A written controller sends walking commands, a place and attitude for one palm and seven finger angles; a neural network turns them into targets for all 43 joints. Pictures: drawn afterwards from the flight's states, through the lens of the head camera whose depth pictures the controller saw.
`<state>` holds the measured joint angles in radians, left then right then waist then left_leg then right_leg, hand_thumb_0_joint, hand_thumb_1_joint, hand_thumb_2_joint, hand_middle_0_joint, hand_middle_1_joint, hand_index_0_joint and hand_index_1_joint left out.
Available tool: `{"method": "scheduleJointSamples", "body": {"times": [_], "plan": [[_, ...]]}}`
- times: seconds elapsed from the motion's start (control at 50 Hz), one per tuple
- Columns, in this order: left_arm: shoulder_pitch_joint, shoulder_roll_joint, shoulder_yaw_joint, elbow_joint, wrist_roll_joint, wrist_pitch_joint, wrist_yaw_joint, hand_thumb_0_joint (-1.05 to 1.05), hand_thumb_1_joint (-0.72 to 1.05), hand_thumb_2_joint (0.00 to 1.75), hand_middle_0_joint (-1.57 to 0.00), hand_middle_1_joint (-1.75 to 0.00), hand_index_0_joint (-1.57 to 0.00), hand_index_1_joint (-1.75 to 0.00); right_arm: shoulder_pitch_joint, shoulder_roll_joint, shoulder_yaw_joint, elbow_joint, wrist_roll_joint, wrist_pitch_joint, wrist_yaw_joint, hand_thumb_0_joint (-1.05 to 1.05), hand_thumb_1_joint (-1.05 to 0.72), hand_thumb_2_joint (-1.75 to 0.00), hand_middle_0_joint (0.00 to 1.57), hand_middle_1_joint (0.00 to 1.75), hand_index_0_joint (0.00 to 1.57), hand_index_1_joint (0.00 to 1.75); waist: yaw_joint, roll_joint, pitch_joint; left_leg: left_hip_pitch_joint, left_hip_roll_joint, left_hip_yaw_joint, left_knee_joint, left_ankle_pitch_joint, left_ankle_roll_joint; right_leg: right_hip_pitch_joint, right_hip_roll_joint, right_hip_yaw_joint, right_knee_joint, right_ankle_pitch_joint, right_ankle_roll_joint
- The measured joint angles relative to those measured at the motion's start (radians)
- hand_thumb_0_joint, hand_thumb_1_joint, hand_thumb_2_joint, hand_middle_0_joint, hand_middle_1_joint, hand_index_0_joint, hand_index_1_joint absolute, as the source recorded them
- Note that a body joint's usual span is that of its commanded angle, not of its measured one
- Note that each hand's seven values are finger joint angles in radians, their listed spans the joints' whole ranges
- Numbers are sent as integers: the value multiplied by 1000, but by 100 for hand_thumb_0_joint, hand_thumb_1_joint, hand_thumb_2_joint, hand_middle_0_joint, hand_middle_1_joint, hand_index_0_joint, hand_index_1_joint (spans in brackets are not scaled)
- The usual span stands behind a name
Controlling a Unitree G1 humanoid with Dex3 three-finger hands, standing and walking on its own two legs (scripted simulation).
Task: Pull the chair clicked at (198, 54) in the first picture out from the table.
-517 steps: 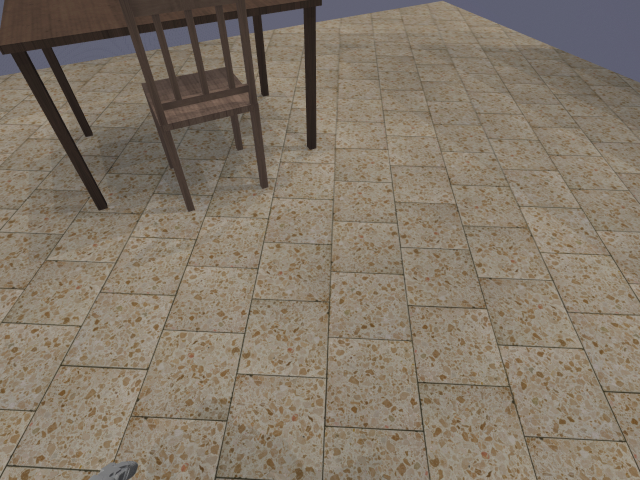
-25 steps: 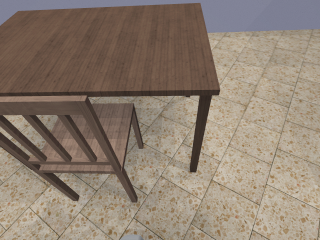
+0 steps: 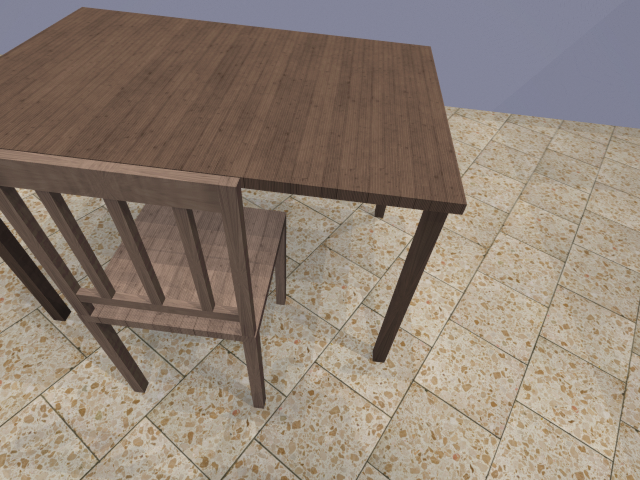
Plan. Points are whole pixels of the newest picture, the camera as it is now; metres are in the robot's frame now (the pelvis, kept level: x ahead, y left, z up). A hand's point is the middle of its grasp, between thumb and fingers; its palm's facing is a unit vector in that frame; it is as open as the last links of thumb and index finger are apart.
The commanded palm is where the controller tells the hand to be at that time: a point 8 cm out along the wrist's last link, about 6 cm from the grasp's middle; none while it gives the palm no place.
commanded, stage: come to a stop and stand still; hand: left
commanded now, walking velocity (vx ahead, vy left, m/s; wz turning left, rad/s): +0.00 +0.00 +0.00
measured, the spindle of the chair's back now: (139, 256) +0.47 +0.37 -0.08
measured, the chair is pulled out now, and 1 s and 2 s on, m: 0.00 0.00 0.00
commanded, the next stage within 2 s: look again from close up in 0.26 s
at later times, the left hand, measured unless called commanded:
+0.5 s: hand out of the picture -0.01 +0.18 -0.17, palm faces -0.01 -0.98 -0.20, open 7.3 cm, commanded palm none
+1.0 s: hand out of the picture +0.00 +0.20 -0.17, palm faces -0.01 -0.98 -0.20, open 7.4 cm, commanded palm none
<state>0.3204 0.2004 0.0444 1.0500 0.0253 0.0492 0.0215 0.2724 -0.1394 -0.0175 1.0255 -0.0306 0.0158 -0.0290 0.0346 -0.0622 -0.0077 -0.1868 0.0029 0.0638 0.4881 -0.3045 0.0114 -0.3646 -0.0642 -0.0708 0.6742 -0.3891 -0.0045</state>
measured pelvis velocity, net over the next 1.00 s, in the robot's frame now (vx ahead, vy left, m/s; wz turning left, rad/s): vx -0.03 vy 0.02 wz -0.02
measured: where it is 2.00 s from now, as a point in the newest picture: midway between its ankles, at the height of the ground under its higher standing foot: outside the picture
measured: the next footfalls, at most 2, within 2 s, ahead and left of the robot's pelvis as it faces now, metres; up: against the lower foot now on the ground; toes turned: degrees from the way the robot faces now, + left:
none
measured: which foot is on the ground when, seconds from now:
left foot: down 0.00-1.00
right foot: down 0.00-1.00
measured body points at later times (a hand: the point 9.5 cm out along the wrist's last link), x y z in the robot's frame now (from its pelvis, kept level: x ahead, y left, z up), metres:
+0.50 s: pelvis -0.01 +0.01 +0.00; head +0.00 +0.00 +0.45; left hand -0.01 +0.23 -0.16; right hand -0.02 -0.22 -0.16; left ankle -0.03 +0.11 -0.74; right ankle +0.01 -0.11 -0.74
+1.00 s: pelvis -0.03 +0.02 +0.00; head -0.03 +0.03 +0.45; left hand +0.01 +0.25 -0.15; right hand +0.00 -0.21 -0.15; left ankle -0.03 +0.11 -0.74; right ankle +0.00 -0.11 -0.74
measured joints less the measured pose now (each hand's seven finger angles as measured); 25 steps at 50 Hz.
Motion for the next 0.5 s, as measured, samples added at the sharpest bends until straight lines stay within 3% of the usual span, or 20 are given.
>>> {"method": "scheduleJointSamples", "body": {"times": [0.06, 0.1, 0.18, 0.26, 0.4, 0.5], "plan": [[-9, -17, -9, 8, -1, -13, -4, 0, 91, 90, -20, -30, -20, -29, 13, 1, 8, 16, 0, -5, -7, 1, -94, -90, 20, 30, 20, 30, -1, 5, -1, 13, -16, 6, -23, 15, 9, 29, 1, 14, 4, 16, 5], [-15, -29, -17, 11, -3, -25, -5, 0, 91, 90, -20, -30, -20, -29, 18, 3, 12, 25, 3, -9, -9, 1, -95, -90, 20, 30, 20, 30, -1, 4, 4, 11, -30, 16, -19, 13, 12, 77, -2, 21, -78, 68, 10], [-27, -62, -34, 41, -3, -44, 5, 1, 93, 90, -20, -30, -20, -30, 16, -10, 12, 51, 13, -14, -10, 1, -95, -90, 20, 30, 20, 30, -13, 58, 21, 19, -9, 13, -9, 6, 6, 123, 23, 15, -154, 130, 3], [-23, -63, -42, 55, -11, -52, 4, 1, 93, 90, -20, -30, -20, -30, 25, 0, 19, 72, 15, -18, -5, 1, -94, -90, 20, 30, 20, 30, -25, 62, 23, 35, -3, 12, -36, 22, 4, 141, 30, 13, -185, 142, 1], [-20, -52, -59, 40, -9, -51, 2, 1, 93, 90, -20, -30, -20, -30, 45, 22, 28, 70, 9, -12, 10, 1, -92, -90, 20, 30, 20, 30, -34, 47, 41, 24, 0, 11, -42, 36, 2, 131, 33, 11, -192, 157, -4], [-5, -41, -61, 6, -7, -63, 9, 1, 92, 90, -20, -30, -20, -30, 49, -12, 6, 26, 7, -20, 5, 1, -91, -90, 20, 30, 20, 30, -49, 71, 29, -37, 9, 0, 46, -5, 5, 91, 38, 1, -145, 133, -4]]}}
